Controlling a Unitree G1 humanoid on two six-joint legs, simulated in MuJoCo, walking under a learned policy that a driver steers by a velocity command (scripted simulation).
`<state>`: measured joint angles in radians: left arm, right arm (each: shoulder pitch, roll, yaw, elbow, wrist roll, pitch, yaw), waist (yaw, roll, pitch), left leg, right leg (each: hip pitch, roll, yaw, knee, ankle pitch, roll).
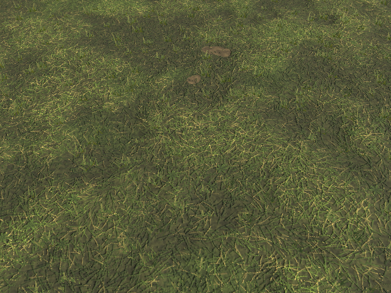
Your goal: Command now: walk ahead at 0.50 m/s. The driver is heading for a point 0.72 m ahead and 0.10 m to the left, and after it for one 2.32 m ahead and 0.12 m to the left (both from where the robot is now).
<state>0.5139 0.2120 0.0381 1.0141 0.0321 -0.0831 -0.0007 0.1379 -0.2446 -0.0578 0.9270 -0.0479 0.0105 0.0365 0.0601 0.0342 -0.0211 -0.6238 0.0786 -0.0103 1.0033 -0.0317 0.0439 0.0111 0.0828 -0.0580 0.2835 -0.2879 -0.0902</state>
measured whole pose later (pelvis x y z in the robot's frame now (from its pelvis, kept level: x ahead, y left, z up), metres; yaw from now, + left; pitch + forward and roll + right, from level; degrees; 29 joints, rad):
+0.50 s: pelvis +0.32 +0.12 -0.20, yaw +0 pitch +0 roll +0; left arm 0.28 0.24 0.04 0.99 0.04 -0.03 0.02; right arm 0.29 -0.18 -0.04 1.01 -0.03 -0.07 0.01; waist 0.03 -0.05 0.08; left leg -0.34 -0.01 0.11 0.60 -0.25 0.06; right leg -0.64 -0.04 0.03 1.65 -0.44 -0.06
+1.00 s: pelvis +0.57 +0.08 -0.18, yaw +0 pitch +0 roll +0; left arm 0.34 0.20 0.05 1.04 0.01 -0.08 0.00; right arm 0.22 -0.23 -0.06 0.97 -0.04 -0.03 0.03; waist 0.01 0.03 0.03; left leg -0.53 0.07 0.01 1.02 -0.25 0.05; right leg -0.14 0.04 -0.10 0.33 -0.19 -0.08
